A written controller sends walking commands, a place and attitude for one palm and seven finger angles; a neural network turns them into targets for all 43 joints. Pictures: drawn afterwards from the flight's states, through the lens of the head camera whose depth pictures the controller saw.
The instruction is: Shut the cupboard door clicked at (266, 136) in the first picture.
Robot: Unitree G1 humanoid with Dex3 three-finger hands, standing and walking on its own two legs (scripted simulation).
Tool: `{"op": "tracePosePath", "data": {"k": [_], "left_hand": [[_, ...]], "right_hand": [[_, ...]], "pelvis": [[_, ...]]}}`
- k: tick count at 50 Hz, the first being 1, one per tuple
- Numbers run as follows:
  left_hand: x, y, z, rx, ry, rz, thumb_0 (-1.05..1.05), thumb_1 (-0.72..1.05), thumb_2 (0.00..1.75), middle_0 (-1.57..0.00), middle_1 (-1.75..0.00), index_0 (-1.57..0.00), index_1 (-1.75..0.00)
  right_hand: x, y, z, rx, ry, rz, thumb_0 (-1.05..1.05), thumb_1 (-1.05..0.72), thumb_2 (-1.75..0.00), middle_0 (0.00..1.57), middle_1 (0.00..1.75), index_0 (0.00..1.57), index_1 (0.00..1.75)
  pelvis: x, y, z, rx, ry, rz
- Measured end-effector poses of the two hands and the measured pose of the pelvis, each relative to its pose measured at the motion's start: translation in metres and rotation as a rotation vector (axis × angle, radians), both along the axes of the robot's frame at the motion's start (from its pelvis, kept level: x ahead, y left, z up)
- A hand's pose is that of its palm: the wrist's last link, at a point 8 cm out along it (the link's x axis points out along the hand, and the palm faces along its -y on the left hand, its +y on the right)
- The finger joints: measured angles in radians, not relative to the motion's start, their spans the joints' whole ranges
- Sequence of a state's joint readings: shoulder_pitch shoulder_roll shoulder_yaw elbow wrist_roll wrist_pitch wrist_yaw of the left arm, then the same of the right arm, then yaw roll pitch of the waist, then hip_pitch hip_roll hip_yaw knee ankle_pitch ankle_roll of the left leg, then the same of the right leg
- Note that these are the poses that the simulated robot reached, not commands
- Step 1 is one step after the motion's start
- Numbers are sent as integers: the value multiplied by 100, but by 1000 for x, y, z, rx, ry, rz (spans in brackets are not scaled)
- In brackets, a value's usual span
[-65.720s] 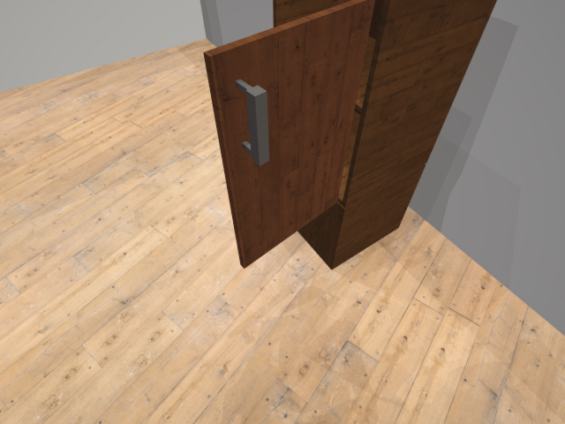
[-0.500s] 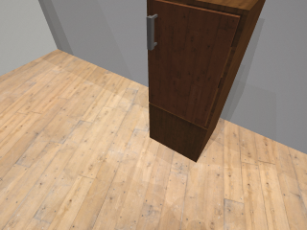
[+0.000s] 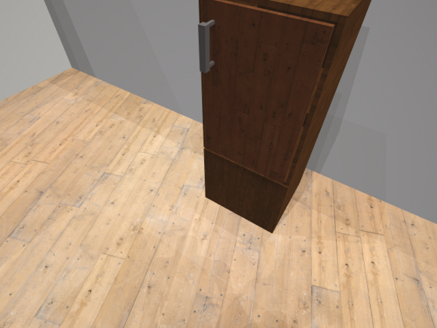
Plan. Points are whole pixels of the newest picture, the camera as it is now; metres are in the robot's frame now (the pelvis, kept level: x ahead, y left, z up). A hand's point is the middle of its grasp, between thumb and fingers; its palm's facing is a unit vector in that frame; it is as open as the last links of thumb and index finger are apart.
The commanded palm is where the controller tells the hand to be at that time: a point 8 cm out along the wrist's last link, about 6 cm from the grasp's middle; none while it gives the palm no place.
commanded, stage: look to check the result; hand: left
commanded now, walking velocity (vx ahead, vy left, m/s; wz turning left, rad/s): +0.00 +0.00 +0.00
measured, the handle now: (208, 46) +0.85 +0.08 +0.12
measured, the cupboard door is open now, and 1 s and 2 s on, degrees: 0 0 0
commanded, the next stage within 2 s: stand and wait in 0.50 s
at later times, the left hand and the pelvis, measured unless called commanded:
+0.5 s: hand out of the picture -0.04 +0.15 -0.18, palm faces +0.07 -0.98 -0.16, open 7.4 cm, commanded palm none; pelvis +0.01 +0.00 +0.00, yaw +0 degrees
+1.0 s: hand out of the picture -0.03 +0.17 -0.18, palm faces +0.05 -0.98 -0.18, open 7.4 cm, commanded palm none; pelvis +0.01 +0.00 +0.00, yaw +0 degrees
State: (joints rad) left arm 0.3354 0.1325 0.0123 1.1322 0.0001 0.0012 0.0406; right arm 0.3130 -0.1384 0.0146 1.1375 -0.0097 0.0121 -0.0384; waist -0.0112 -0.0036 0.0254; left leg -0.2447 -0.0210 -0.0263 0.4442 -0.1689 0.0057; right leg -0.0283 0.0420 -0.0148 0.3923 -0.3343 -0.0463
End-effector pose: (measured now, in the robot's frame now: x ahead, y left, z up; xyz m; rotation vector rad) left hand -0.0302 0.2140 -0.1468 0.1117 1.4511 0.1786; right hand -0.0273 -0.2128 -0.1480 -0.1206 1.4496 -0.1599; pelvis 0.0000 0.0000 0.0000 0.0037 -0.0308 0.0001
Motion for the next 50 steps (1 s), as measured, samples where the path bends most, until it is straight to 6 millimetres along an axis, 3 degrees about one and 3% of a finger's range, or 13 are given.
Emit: {"op": "tracePosePath", "data": {"k": [11, 25, 50], "left_hand": [[-21, -7, 1, -6, 74, 26, 0, 91, 90, -20, -30, -20, -30], [-12, -16, -2, -28, 42, 27, 0, 91, 90, -20, -30, -20, -30], [-5, 3, 0, -5, 39, 2, 0, 91, 90, -20, -30, -20, -30]], "right_hand": [[14, -3, 0, -3, -6, 9, 0, -91, -90, 20, 29, 20, 30], [34, -10, 2, -22, -51, 24, 0, -91, -90, 20, 29, 20, 30], [15, -1, 3, -16, -7, 5, 0, -91, -90, 20, 29, 20, 30]], "pelvis": [[7, -3, 0, 2, -2, -1], [9, -4, 0, 2, -6, 1], [7, 4, 1, 0, -8, -7]]}}
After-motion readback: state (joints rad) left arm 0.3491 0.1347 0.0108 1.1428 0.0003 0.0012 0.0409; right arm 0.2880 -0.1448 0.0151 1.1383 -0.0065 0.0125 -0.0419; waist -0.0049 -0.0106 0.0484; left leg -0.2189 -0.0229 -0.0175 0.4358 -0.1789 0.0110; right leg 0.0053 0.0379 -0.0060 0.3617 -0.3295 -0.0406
